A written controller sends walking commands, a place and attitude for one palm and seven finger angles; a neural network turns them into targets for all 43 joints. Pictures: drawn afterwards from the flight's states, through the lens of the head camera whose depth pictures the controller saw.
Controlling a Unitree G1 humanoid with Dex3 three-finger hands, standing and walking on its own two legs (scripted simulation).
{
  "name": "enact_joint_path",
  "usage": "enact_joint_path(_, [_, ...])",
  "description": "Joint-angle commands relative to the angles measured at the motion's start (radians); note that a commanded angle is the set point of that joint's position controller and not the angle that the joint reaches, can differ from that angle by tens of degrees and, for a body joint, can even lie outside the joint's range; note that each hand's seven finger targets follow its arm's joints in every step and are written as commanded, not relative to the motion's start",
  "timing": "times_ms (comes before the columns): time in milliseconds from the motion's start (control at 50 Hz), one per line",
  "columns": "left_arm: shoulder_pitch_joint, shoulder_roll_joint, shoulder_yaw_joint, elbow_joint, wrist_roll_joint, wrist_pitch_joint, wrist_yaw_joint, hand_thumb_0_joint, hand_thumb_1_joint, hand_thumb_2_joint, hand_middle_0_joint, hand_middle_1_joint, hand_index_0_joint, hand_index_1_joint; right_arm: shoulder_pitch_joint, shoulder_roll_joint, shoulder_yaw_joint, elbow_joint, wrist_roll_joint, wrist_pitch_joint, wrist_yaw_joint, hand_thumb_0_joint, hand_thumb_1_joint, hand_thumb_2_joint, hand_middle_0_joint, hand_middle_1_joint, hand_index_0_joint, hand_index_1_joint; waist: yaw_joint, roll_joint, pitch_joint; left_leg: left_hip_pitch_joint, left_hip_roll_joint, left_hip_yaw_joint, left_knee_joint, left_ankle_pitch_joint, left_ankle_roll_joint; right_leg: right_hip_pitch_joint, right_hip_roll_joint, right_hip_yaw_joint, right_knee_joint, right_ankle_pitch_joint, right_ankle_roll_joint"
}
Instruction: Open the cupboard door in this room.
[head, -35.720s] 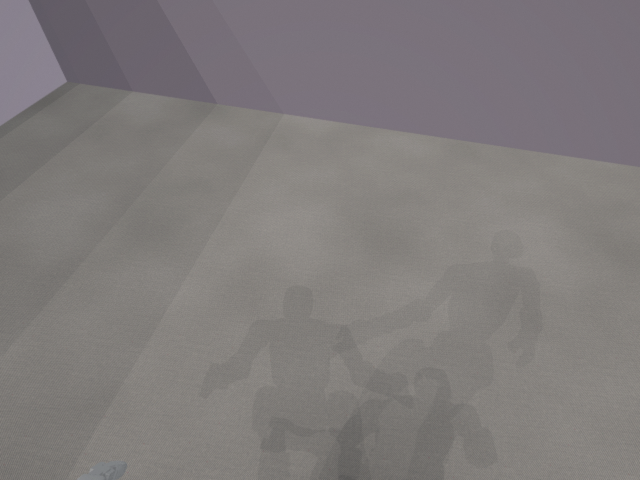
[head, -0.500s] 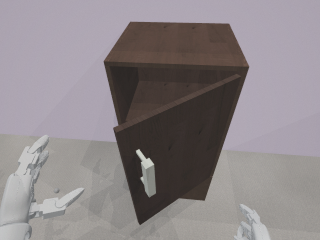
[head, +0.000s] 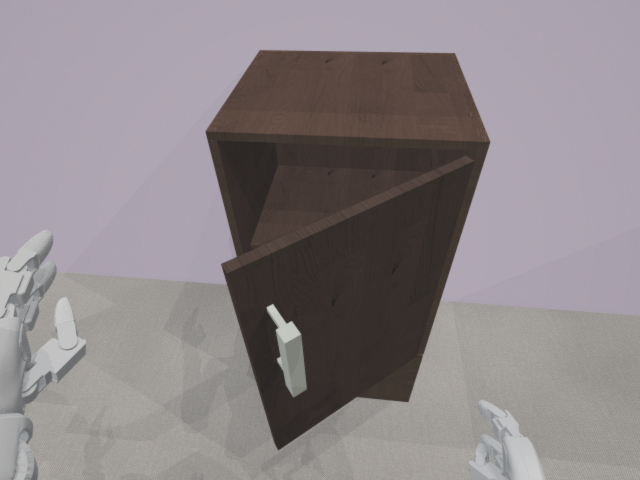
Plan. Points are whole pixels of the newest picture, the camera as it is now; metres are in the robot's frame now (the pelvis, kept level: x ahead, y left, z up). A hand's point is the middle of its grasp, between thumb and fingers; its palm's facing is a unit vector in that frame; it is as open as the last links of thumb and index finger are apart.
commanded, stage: draw the hand back to the body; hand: left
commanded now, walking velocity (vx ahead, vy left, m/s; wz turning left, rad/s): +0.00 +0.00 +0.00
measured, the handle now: (285, 350) +0.30 +0.10 -0.02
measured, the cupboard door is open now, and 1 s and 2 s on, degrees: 39 39 39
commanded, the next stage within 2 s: step back with the hand held close in 0.16 s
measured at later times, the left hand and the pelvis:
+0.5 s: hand (86, 339) +0.19 +0.26 +0.16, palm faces +0.40 -0.79 -0.47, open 7.4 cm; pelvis -0.02 +0.00 +0.00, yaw -2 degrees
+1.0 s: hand (1, 426) +0.11 +0.28 +0.16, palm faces +0.46 -0.75 -0.47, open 7.4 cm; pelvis -0.10 +0.02 -0.02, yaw -1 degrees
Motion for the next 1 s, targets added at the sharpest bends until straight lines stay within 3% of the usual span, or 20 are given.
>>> enact_joint_path(0, [-0.088,0.205,0.123,-0.232,0.002,-0.065,0.019,0.0,0.9,0.9,-0.2,-0.3,-0.2,-0.3,-0.13,-0.101,-0.044,-0.159,-0.004,-0.057,-0.006,0.0,-0.9,-0.9,0.2,0.3,0.2,0.3,-0.004,-0.001,-0.064,-0.044,0.014,-0.005,-0.077,0.235,0.002,0.064,-0.011,0.023,-0.064,0.181,-0.005])
enact_joint_path(60, [-0.098,0.21,0.127,-0.231,0.003,-0.067,0.02,0.0,0.9,0.9,-0.2,-0.3,-0.2,-0.3,-0.134,-0.1,-0.044,-0.151,-0.004,-0.062,-0.007,0.0,-0.9,-0.9,0.2,0.3,0.2,0.3,-0.003,0.032,-0.048,-0.045,0.011,-0.002,-0.078,0.23,0.001,0.068,-0.014,0.028,-0.077,0.182,-0.01])
enact_joint_path(180, [-0.095,0.187,0.107,-0.185,0.001,-0.07,0.017,0.0,0.9,0.9,-0.2,-0.3,-0.2,-0.3,-0.138,-0.098,-0.047,-0.144,-0.001,-0.063,-0.005,0.0,-0.9,-0.9,0.2,0.3,0.2,0.3,-0.007,0.002,-0.01,-0.039,0.012,-0.002,-0.092,0.181,0.003,0.04,-0.01,0.031,-0.102,0.123,-0.004])
enact_joint_path(240, [-0.095,0.191,0.112,-0.192,0.001,-0.078,0.017,0.0,0.9,0.9,-0.2,-0.3,-0.2,-0.3,-0.139,-0.097,-0.049,-0.141,-0.004,-0.067,-0.003,0.0,-0.9,-0.9,0.2,0.3,0.2,0.3,-0.004,0.0,-0.028,-0.033,0.008,0.003,-0.091,0.176,0.007,0.05,-0.011,0.032,-0.108,0.117,-0.002])
enact_joint_path(260, [-0.174,0.217,0.122,-0.226,0.002,-0.082,0.021,0.0,0.9,0.9,-0.2,-0.3,-0.2,-0.3,-0.147,-0.1,-0.046,-0.14,-0.004,-0.068,-0.005,0.0,-0.9,-0.9,0.2,0.3,0.2,0.3,-0.006,0.011,-0.032,-0.035,0.006,-0.003,-0.096,0.165,0.005,0.058,-0.014,0.033,-0.112,0.106,-0.005])
enact_joint_path(280, [-0.218,0.304,0.236,-0.221,0.009,-0.117,0.026,0.0,0.9,0.9,-0.2,-0.3,-0.2,-0.3,-0.128,-0.126,-0.052,-0.173,0.002,-0.047,-0.009,0.0,-0.9,-0.9,0.2,0.3,0.2,0.3,-0.056,-0.065,0.054,-0.091,0.019,-0.005,-0.063,0.078,0.018,-0.075,-0.045,0.159,-0.177,0.145,-0.004])
enact_joint_path(300, [-0.12,0.248,0.2,-0.139,0.012,-0.122,0.015,0.0,0.9,0.9,-0.2,-0.3,-0.2,-0.3,-0.122,-0.117,-0.055,-0.157,-0.003,-0.028,-0.008,0.0,-0.9,-0.9,0.2,0.3,0.2,0.3,-0.058,-0.1,0.022,-0.071,0.011,-0.008,-0.034,0.07,0.024,-0.08,-0.068,0.167,-0.192,0.149,-0.005])
enact_joint_path(340, [-0.071,0.215,0.162,-0.146,0.02,-0.136,0.007,0.0,0.9,0.9,-0.2,-0.3,-0.2,-0.3,-0.127,-0.123,-0.059,-0.165,-0.007,-0.005,0.0,0.0,-0.9,-0.9,0.2,0.3,0.2,0.3,-0.062,-0.079,-0.021,-0.068,0.012,-0.002,-0.039,0.103,0.019,-0.065,-0.077,0.162,-0.18,0.187,-0.006])
enact_joint_path(360, [-0.076,0.214,0.157,-0.174,0.023,-0.146,0.007,0.0,0.9,0.9,-0.2,-0.3,-0.2,-0.3,-0.132,-0.129,-0.064,-0.171,-0.009,0.001,-0.001,0.0,-0.9,-0.9,0.2,0.3,0.2,0.3,-0.061,-0.021,-0.049,-0.077,0.016,-0.007,-0.054,0.14,0.017,-0.027,-0.076,0.141,-0.148,0.244,-0.008])
enact_joint_path(480, [0.042,0.251,0.202,-0.21,0.021,-0.143,0.024,0.0,0.9,0.9,-0.2,-0.3,-0.2,-0.3,-0.127,-0.127,-0.075,-0.216,0.0,0.042,-0.007,0.0,-0.9,-0.9,0.2,0.3,0.2,0.3,-0.056,-0.028,-0.167,-0.111,0.044,-0.01,-0.074,0.329,0.007,0.078,-0.05,0.089,-0.028,0.46,0.009])
enact_joint_path(580, [0.088,0.271,0.232,-0.249,0.022,-0.142,0.039,0.0,0.9,0.9,-0.2,-0.3,-0.2,-0.3,-0.128,-0.124,-0.082,-0.241,0.003,0.067,-0.011,0.0,-0.9,-0.9,0.2,0.3,0.2,0.3,-0.057,-0.01,-0.169,-0.198,0.052,-0.017,-0.08,0.304,0.01,0.102,-0.038,0.085,0.025,0.478,0.015])
enact_joint_path(680, [0.092,0.261,0.227,-0.269,0.032,-0.146,0.048,0.0,0.9,0.9,-0.2,-0.3,-0.2,-0.3,-0.119,-0.131,-0.084,-0.25,0.004,0.065,-0.014,0.0,-0.9,-0.9,0.2,0.3,0.2,0.3,-0.06,0.016,-0.134,-0.324,0.064,-0.028,-0.103,0.136,0.03,0.123,-0.024,0.092,0.065,0.407,0.025])
enact_joint_path(820, [0.022,0.238,0.213,-0.277,0.061,-0.163,0.06,0.0,0.9,0.9,-0.2,-0.3,-0.2,-0.3,-0.089,-0.144,-0.083,-0.249,-0.003,0.034,-0.018,0.0,-0.9,-0.9,0.2,0.3,0.2,0.3,-0.072,0.005,-0.033,-0.587,0.086,-0.076,-0.14,-0.33,0.077,0.117,-0.01,0.13,0.099,0.092,0.029])
enact_joint_path(920, [-0.038,0.246,0.222,-0.3,0.069,-0.18,0.067,0.0,0.9,0.9,-0.2,-0.3,-0.2,-0.3,-0.07,-0.142,-0.081,-0.233,-0.007,0.008,-0.019,0.0,-0.9,-0.9,0.2,0.3,0.2,0.3,-0.078,-0.022,-0.033,-0.61,0.076,-0.093,-0.096,-0.394,0.079,0.062,-0.021,0.157,0.095,-0.012,0.021])
enact_joint_path(980, [-0.053,0.244,0.224,-0.327,0.069,-0.189,0.071,0.0,0.9,0.9,-0.2,-0.3,-0.2,-0.3,-0.069,-0.141,-0.076,-0.227,-0.009,-0.007,-0.02,0.0,-0.9,-0.9,0.2,0.3,0.2,0.3,-0.077,0.039,-0.034,-0.649,0.095,-0.132,-0.135,-0.431,0.084,0.075,-0.002,0.131,0.154,-0.013,0.025])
